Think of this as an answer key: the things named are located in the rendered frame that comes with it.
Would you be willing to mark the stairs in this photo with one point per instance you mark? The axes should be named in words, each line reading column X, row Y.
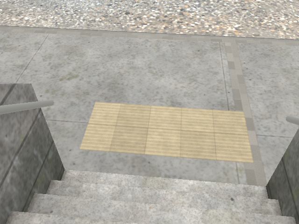
column 84, row 197

